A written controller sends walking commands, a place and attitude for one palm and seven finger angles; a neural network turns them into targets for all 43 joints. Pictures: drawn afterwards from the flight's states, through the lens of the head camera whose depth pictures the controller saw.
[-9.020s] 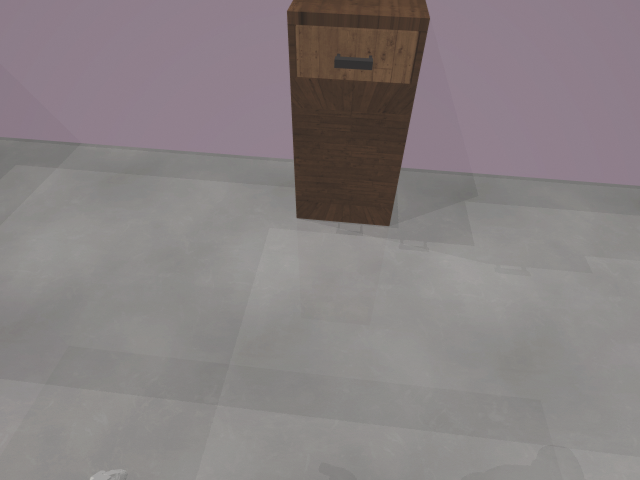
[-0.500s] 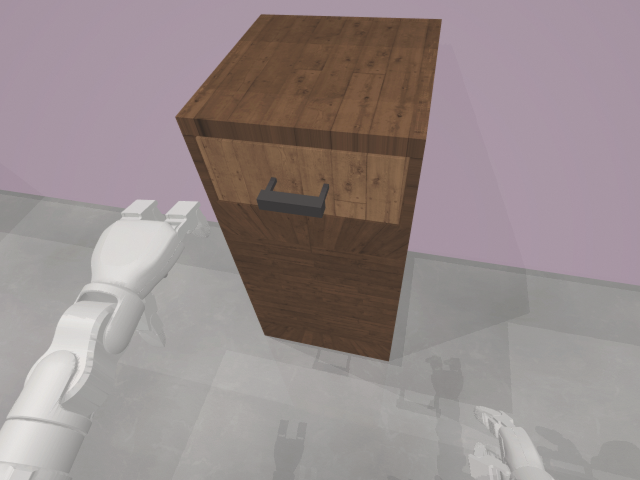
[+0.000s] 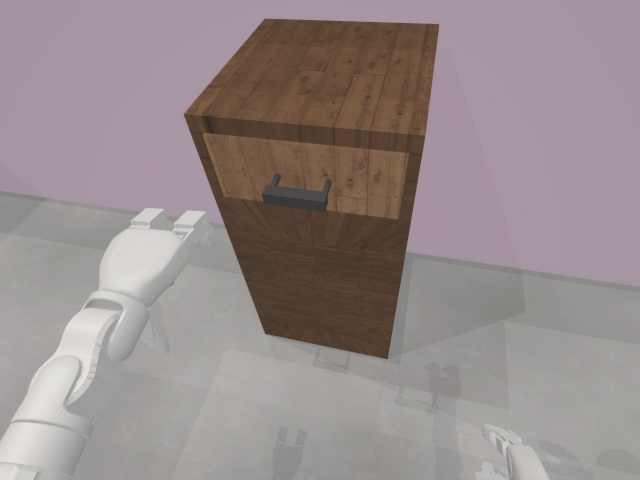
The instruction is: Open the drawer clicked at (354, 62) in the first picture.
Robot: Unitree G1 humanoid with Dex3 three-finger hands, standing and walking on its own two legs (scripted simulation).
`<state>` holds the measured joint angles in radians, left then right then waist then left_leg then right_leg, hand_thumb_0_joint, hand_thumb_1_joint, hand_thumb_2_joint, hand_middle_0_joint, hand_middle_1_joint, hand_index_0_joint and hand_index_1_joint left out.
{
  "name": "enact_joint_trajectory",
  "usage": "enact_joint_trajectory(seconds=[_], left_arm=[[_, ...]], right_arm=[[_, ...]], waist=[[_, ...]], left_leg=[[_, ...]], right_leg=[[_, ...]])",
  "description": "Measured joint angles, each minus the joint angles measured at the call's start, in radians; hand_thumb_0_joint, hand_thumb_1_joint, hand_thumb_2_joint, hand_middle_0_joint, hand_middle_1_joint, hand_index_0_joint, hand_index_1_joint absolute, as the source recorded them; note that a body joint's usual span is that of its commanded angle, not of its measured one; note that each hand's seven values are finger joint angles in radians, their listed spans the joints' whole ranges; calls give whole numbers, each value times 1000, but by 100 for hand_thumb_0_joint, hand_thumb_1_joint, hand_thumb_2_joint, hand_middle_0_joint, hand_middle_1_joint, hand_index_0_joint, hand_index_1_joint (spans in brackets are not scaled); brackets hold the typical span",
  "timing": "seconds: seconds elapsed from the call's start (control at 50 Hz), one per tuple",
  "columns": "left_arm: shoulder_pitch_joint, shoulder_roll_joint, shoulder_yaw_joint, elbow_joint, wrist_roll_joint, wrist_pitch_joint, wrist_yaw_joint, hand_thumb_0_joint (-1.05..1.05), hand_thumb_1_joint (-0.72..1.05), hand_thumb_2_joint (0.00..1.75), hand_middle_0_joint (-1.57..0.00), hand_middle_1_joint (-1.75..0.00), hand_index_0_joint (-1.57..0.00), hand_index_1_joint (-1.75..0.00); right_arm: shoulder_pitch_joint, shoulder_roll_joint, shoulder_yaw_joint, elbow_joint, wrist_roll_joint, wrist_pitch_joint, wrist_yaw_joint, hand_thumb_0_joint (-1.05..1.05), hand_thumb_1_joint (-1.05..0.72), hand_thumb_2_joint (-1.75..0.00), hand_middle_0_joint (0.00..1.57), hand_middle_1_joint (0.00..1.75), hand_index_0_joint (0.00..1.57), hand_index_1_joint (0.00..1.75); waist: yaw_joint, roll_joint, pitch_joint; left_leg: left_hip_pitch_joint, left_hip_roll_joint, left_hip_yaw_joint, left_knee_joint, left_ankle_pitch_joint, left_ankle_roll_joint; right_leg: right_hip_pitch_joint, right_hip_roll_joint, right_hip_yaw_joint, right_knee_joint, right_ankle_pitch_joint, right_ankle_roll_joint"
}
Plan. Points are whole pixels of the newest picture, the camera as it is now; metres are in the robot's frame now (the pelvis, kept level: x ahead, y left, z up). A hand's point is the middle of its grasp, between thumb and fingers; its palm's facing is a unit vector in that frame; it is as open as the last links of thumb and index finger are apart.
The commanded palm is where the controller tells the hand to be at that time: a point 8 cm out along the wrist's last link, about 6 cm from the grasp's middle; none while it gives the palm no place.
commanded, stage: move the hooked fingers above the handle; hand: left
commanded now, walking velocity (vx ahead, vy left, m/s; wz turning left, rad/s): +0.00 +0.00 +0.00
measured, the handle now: (298, 189) +0.60 +0.13 -0.02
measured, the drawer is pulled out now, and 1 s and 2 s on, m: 0.00 0.00 0.00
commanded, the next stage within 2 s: none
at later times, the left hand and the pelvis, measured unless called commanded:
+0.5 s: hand (229, 242) +0.40 +0.19 +0.06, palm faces -0.04 -0.03 -1.00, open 13.9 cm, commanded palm +0.39 +0.20 +0.12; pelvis +0.00 -0.01 -0.01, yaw -1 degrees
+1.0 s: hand (264, 211) +0.48 +0.16 +0.05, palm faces -0.04 -0.03 -1.00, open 13.9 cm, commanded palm +0.46 +0.17 +0.11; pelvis +0.01 -0.01 -0.01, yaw +0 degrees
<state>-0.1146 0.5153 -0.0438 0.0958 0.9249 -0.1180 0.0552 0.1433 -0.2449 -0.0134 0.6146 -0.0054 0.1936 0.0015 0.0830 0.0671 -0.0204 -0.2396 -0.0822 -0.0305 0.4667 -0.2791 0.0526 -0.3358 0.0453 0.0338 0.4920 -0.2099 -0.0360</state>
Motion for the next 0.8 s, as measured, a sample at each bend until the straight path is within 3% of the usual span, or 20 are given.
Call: enact_joint_trajectory(seconds=[0.18,0.34,0.5,0.62,0.7,0.8], left_arm=[[-205,-32,-98,206,50,-30,11,0,-50,30,-32,-120,-32,-120],[-326,-42,-76,364,58,-25,38,0,-49,30,-32,-120,-32,-120],[-369,-54,-82,432,67,-26,44,0,-49,30,-31,-120,-32,-120],[-415,-60,-76,504,84,-47,95,0,-49,30,-32,-120,-32,-120],[-469,-61,-75,580,96,-25,124,0,-49,30,-32,-120,-32,-120],[-554,-65,-96,685,100,7,116,0,-49,30,-31,-120,-32,-120]], right_arm=[[1,14,7,6,6,-20,-17,1,-91,-90,20,30,20,30],[41,14,0,14,11,-10,-22,1,-91,-90,20,30,20,30],[94,-8,-26,25,11,2,-22,1,-91,-90,20,30,20,30],[103,-10,-38,43,8,-3,-29,1,-91,-90,20,30,20,30],[101,-7,-42,52,9,-6,-29,1,-91,-90,20,30,20,30],[99,-3,-38,50,12,-8,-29,1,-91,-90,20,30,20,30]], waist=[[-11,-19,-1],[-46,-23,-25],[-65,-21,-35],[-80,-25,-43],[-90,-25,-54],[-105,-25,-62]], left_leg=[[-49,-3,-11,31,2,-4],[-83,5,8,38,-6,-6],[-119,9,14,57,-22,-8],[-148,12,14,74,-34,-10],[-166,15,13,82,-39,-12],[-189,15,6,93,-44,-13]], right_leg=[[-41,-4,-15,22,2,-3],[-84,6,3,35,-1,-7],[-124,12,8,57,-15,-9],[-153,16,6,73,-25,-13],[-169,18,4,79,-29,-15],[-188,18,-3,84,-33,-16]])
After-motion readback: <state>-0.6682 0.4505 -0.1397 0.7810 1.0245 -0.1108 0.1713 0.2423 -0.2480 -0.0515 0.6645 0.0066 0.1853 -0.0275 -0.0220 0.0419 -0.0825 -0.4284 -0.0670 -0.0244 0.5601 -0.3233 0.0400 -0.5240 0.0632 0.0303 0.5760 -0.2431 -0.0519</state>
